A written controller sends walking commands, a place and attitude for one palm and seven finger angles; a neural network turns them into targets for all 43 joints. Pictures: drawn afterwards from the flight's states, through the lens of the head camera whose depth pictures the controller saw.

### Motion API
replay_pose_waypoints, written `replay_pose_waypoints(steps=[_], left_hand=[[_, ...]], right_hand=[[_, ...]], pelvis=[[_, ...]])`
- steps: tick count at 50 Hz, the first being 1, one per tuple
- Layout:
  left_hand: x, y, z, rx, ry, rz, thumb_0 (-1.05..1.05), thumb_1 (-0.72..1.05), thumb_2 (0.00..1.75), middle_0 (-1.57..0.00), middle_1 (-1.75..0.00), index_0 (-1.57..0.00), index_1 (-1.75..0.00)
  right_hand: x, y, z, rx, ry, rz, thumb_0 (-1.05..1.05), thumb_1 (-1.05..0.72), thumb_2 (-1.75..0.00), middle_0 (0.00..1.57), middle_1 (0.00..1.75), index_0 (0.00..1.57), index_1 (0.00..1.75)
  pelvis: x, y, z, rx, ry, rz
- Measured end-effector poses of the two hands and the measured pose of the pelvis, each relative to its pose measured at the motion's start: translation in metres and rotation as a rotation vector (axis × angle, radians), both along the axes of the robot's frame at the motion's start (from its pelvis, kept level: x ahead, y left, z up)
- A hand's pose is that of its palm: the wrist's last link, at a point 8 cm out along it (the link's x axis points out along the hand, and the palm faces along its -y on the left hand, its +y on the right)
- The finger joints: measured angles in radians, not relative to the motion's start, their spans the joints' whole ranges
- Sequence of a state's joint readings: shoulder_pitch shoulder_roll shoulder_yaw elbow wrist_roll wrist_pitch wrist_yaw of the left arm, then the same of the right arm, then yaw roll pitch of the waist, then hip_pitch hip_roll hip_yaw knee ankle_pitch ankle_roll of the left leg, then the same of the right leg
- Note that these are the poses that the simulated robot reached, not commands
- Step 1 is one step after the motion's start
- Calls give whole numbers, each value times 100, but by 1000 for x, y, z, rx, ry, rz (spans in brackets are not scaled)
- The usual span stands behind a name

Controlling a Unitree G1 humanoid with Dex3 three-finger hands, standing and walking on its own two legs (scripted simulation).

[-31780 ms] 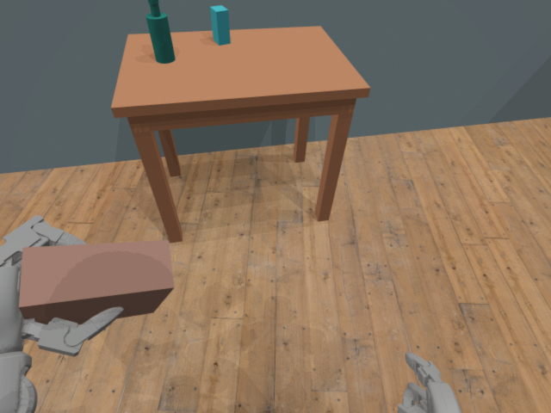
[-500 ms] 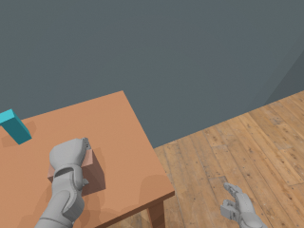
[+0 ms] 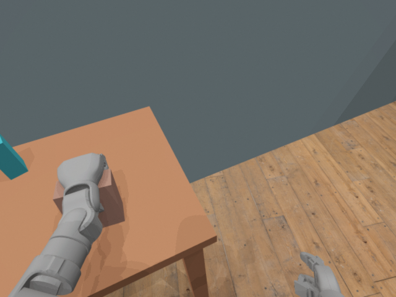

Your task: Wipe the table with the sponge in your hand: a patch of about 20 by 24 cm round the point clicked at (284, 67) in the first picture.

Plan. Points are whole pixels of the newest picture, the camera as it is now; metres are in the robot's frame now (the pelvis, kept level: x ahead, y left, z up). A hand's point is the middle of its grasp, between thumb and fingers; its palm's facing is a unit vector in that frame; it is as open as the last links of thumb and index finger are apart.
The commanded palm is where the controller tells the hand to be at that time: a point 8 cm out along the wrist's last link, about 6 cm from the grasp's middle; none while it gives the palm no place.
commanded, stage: wipe forward along the middle lane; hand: left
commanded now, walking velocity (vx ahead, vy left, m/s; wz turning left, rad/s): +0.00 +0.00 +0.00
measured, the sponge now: (95, 208) +0.31 +0.29 -0.01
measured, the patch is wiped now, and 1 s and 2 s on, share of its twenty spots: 0.95 0.95 0.95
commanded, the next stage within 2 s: slide back across to the first lane in 0.64 s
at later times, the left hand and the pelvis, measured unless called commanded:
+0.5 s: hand (90, 173) +0.36 +0.30 +0.05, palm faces -0.11 -0.03 -0.99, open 9.5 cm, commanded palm +0.35 +0.31 +0.08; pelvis +0.01 -0.02 +0.00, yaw +0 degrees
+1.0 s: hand (80, 164) +0.38 +0.33 +0.05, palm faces -0.09 -0.03 -1.00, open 9.5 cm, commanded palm +0.35 +0.35 +0.10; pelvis +0.01 +0.00 +0.00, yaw -1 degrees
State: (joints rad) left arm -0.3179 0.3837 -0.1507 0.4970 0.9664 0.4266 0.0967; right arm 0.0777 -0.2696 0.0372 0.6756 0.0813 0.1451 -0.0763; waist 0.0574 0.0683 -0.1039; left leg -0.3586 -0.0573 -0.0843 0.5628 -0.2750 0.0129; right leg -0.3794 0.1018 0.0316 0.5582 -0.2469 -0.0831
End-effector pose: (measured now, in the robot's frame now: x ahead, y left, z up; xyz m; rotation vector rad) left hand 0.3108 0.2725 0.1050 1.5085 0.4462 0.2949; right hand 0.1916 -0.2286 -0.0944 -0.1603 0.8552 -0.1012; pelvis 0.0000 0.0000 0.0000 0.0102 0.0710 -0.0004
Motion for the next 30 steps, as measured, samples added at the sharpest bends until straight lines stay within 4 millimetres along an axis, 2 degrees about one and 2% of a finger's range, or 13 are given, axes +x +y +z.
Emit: replay_pose_waypoints(steps=[8,14,30], left_hand=[[17,7,-1,2,23,-14,0,-55,110,-85,-136,-88,-136],[24,12,-1,8,17,-16,0,-56,110,-85,-136,-88,-136],[47,23,1,36,35,-5,1,-56,111,-85,-136,-87,-137]], right_hand=[[-25,-26,-14,-22,77,-54,1,-91,-90,20,30,20,30],[-37,-39,-20,-27,121,-80,1,-91,-90,20,30,20,30],[-40,-44,-23,-21,138,-88,1,-91,-90,20,30,20,30]], pelvis=[[5,-7,-1,1,31,-6],[9,-12,-2,2,50,-8],[5,-19,-5,-1,92,3]])
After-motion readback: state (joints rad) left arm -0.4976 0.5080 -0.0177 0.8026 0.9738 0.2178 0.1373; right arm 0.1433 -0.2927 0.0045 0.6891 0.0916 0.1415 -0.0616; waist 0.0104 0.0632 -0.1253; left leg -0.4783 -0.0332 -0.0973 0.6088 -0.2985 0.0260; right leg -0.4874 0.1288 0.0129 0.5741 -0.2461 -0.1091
